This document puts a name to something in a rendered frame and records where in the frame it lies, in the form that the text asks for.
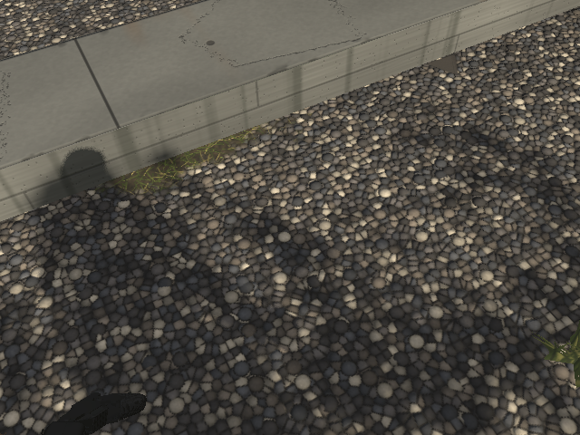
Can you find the left robot hand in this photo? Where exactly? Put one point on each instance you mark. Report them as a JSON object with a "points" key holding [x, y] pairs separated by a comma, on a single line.
{"points": [[95, 411]]}

